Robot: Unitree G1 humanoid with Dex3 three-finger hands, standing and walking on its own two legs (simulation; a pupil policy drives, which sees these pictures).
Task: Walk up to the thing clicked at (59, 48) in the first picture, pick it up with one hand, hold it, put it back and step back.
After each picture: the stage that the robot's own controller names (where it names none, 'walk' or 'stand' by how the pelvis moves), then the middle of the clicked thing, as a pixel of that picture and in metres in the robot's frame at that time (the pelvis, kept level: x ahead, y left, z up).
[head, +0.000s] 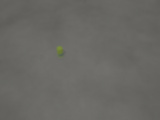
stand; (60, 51) +1.25 +0.27 -0.72
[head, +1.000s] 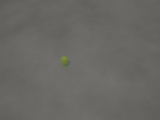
walk; (64, 61) +1.14 +0.30 -0.72
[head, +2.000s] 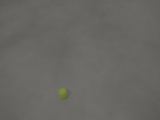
walk; (63, 94) +0.68 +0.25 -0.72
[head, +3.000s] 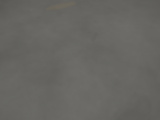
stand; out of the picture +0.41 +0.20 -0.70
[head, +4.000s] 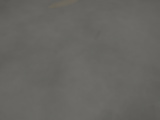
stand; out of the picture +0.36 +0.22 -0.72
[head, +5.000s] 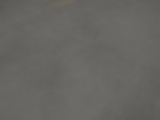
stand; out of the picture +0.35 +0.22 -0.72
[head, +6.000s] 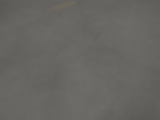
stand; out of the picture +0.35 +0.22 -0.73
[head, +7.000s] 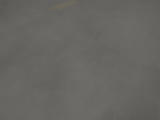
stand; out of the picture +0.35 +0.21 -0.73
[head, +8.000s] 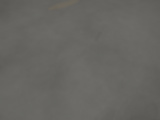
stand; out of the picture +0.34 +0.21 -0.73
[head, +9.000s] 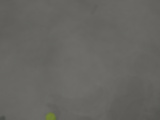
go down; (51, 119) +0.37 +0.21 -0.67
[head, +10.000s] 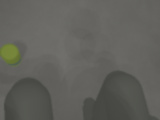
go down; (11, 55) +0.44 +0.24 -0.29
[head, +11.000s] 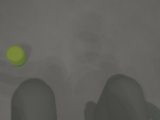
close in; (17, 57) +0.43 +0.24 -0.30
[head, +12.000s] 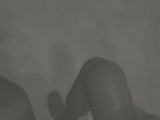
close; out of the picture +0.42 +0.29 -0.23
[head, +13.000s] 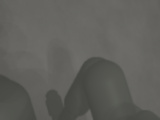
close; out of the picture +0.41 +0.29 -0.23
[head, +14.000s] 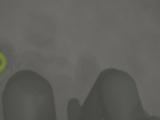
lift; out of the picture +0.35 +0.26 -0.16
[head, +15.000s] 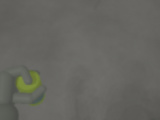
lift; (31, 89) +0.32 +0.18 +0.01
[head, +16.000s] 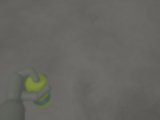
hold; (39, 91) +0.33 +0.17 -0.01
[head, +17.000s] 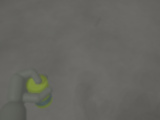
hold; (40, 92) +0.33 +0.17 -0.01
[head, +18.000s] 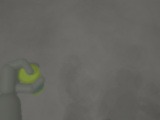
crouch; (32, 80) +0.37 +0.18 -0.06
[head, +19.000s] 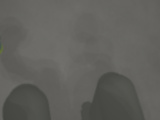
lower; out of the picture +0.47 +0.26 -0.11
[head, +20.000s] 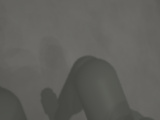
lower; out of the picture +0.43 +0.30 -0.23
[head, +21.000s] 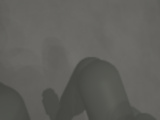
lower; out of the picture +0.42 +0.30 -0.23
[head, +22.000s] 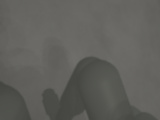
lower; out of the picture +0.42 +0.30 -0.23
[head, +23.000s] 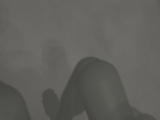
lower; out of the picture +0.42 +0.30 -0.23
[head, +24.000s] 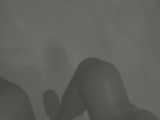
open; out of the picture +0.41 +0.29 -0.23
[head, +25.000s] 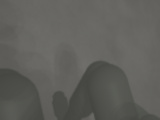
stand; out of the picture +0.41 +0.28 -0.24
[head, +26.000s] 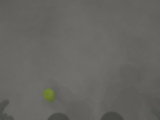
walk; (49, 95) +0.40 +0.20 -0.54
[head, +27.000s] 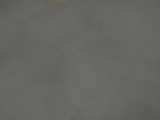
stand; out of the picture +0.37 +0.19 -0.67
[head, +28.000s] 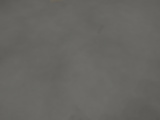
stand; out of the picture +0.37 +0.19 -0.67
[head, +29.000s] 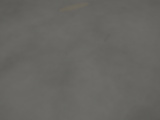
stand; out of the picture +0.40 +0.17 -0.72
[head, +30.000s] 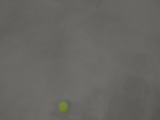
walk; (63, 108) +0.42 +0.13 -0.70
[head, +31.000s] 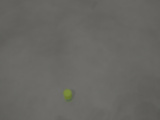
walk; (68, 95) +0.58 +0.17 -0.70
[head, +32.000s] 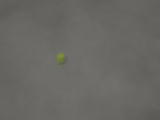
walk; (61, 59) +0.92 +0.21 -0.69
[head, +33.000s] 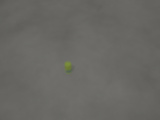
stand; (68, 67) +1.01 +0.19 -0.71
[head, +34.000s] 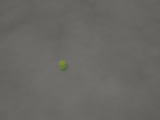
stand; (62, 66) +1.03 +0.22 -0.72
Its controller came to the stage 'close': yes
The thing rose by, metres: 0.71
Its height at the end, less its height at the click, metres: +0.00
